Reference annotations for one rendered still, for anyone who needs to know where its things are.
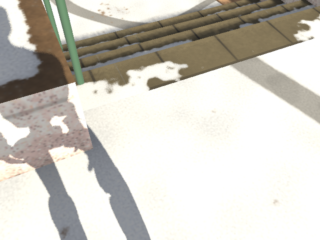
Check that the stairs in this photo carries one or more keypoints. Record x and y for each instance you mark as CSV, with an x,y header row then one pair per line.
x,y
110,48

